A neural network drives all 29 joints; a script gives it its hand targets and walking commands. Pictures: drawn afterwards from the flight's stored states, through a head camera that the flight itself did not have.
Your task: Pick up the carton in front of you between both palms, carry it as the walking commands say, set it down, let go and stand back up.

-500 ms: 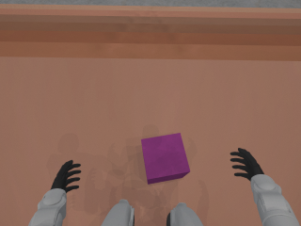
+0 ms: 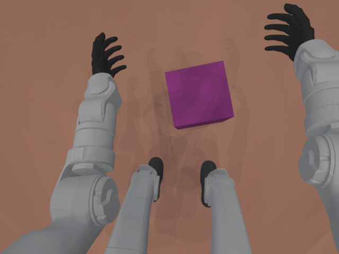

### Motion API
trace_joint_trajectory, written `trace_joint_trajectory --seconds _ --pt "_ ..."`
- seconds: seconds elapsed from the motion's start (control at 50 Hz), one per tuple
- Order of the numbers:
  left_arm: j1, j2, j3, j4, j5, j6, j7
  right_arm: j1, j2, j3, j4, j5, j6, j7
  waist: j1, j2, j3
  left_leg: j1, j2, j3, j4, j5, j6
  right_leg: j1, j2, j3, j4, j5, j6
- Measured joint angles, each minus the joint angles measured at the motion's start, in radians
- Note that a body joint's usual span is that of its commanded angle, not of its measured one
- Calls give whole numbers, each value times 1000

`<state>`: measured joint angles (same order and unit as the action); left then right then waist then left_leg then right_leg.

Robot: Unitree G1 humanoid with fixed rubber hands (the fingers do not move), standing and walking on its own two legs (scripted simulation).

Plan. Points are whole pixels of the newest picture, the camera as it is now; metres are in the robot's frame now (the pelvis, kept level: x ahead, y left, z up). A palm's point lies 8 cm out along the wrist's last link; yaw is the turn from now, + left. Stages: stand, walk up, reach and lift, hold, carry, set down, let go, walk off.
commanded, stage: reach and lift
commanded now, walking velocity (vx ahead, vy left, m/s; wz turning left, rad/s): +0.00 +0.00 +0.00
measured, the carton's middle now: (197, 100) +0.50 -0.04 -0.52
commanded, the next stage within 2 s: none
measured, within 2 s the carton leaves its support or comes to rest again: leaves its support in 1.72 s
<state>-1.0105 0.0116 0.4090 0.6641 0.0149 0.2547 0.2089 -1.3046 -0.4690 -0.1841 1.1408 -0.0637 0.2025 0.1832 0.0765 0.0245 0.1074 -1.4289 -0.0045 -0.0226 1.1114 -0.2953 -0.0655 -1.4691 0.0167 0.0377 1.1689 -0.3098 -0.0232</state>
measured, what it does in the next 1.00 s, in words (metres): lowers itself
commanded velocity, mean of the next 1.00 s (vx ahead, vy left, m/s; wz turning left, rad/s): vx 0.00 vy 0.00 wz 0.00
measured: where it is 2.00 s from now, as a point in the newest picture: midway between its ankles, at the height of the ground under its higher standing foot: (179, 189)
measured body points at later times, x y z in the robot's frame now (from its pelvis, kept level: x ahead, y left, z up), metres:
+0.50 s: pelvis +0.01 +0.01 -0.13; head +0.36 -0.04 +0.15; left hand +0.48 +0.16 -0.31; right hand +0.53 -0.21 -0.32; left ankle +0.11 +0.16 -0.61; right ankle +0.10 -0.10 -0.61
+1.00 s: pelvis -0.02 +0.01 -0.27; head +0.36 -0.03 -0.03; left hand +0.50 +0.19 -0.45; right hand +0.54 -0.19 -0.47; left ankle +0.10 +0.16 -0.61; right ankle +0.10 -0.10 -0.61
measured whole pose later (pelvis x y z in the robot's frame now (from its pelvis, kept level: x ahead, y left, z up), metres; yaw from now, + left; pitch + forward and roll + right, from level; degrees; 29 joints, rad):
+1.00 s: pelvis -0.02 +0.01 -0.27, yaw +4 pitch +37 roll +5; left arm -1.34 0.19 0.23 1.04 -0.22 0.04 0.20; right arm -1.50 -0.54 0.05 1.24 0.16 0.05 0.05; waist 0.03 0.08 0.37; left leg -2.23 -0.11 -0.02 2.11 -0.54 -0.12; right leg -2.28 0.00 0.07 2.17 -0.55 -0.01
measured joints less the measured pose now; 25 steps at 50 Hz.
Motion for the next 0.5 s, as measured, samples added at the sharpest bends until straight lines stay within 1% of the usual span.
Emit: trace_joint_trajectory --seconds 0.06,0.12,0.2,0.28,0.32,0.36,0.42,0.5 --pt "-73 -16 55 0 40 -2 -1 -77 -2 -17 4 -32 0 6 -2 2 19 -50 -2 4 14 0 -2 -57 6 11 17 4 1" --pt "-103 -37 95 -13 70 -15 -6 -112 0 -23 0 -55 -4 6 -4 2 21 -101 -3 8 29 -7 -3 -112 11 19 34 0 2" --pt "-77 -71 115 -26 107 -61 -21 -81 23 -49 -44 -81 -29 -10 -11 -3 -4 -171 -4 11 60 -28 -5 -187 15 26 69 -21 2" --pt "1 -94 110 -18 117 -129 -36 2 67 -73 -79 -84 -70 -45 -23 -15 -65 -267 -13 4 123 -62 -12 -285 20 34 133 -54 4" --pt "33 -92 97 4 110 -159 -39 43 88 -79 -89 -78 -90 -66 -29 -23 -96 -326 -22 -4 169 -77 -18 -344 24 38 178 -71 6" --pt "54 -81 76 30 85 -181 -40 75 100 -70 -94 -61 -104 -84 -35 -27 -119 -388 -31 -11 227 -92 -24 -404 27 41 232 -90 8" --pt "55 -55 43 61 42 -199 -32 95 92 -30 -85 -9 -118 -106 -36 -27 -135 -478 -36 -15 327 -135 -27 -496 32 41 329 -119 14" --pt "4 1 -25 81 -32 -197 -11 53 46 40 -71 75 -126 -118 -35 -13 -101 -590 -48 -12 482 -174 -24 -607 33 43 480 -151 23"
